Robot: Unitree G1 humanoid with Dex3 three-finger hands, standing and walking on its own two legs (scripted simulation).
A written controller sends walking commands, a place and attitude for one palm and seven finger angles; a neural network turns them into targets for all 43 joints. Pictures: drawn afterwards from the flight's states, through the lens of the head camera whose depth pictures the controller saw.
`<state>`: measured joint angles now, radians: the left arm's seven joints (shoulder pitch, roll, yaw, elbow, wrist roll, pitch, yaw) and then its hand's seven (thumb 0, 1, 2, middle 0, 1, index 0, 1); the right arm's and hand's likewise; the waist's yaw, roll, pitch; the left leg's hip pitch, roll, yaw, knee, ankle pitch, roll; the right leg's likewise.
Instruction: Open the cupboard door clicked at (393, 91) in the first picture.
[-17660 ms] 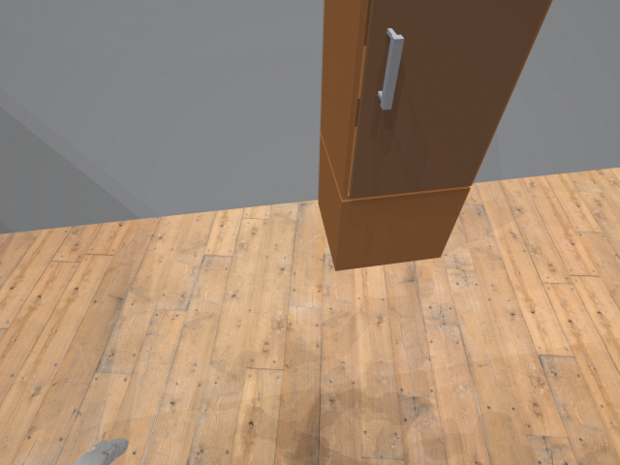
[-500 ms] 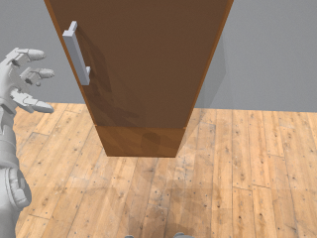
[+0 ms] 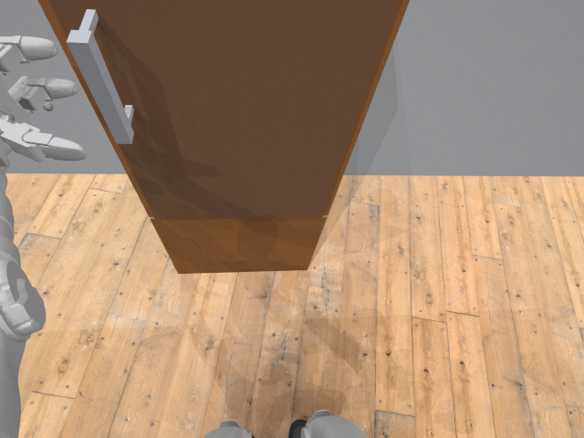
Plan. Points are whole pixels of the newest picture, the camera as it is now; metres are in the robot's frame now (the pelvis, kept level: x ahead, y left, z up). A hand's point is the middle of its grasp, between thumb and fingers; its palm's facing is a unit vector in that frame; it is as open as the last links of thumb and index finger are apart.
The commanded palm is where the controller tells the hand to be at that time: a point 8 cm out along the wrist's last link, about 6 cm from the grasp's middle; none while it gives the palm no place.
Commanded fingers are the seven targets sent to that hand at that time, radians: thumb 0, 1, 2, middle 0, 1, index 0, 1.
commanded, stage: move the hooked fingers beside the handle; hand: left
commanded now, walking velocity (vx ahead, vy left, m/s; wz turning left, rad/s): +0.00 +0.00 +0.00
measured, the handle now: (109, 83) +0.56 +0.21 +0.11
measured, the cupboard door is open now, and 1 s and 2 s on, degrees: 0 0 0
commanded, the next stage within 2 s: none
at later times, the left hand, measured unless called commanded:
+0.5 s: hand (44, 115) +0.49 +0.26 +0.13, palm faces -0.03 -1.00 +0.01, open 14.0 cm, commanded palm +0.47 +0.30 +0.11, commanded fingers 0.00 -0.50 0.30 -0.30 -1.20 -0.30 -1.20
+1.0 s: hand (39, 110) +0.50 +0.28 +0.12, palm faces -0.03 -1.00 +0.02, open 14.0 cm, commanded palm +0.49 +0.31 +0.11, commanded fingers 0.00 -0.50 0.30 -0.30 -1.20 -0.30 -1.20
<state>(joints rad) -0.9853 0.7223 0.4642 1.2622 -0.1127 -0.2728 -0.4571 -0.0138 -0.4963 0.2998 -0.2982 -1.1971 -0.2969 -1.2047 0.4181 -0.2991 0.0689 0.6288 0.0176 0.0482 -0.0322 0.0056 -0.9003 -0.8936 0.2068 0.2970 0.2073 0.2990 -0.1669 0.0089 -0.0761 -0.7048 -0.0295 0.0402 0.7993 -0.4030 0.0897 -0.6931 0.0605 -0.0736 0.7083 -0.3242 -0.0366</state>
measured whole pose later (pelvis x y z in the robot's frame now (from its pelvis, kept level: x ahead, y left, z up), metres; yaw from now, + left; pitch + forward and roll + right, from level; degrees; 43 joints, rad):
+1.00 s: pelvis +0.00 +0.00 -0.01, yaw +0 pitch +20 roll -4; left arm -1.02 0.80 0.46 1.28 -0.14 -0.27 -0.54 -0.01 -0.50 0.30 -0.30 -1.20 -0.30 -1.20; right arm 0.44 -0.31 0.08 0.62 0.02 0.08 -0.04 0.00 -0.90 -0.89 0.21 0.30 0.21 0.30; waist -0.18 0.00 -0.09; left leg -0.79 -0.01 0.02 0.87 -0.43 0.08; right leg -0.77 0.08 -0.09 0.74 -0.33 -0.04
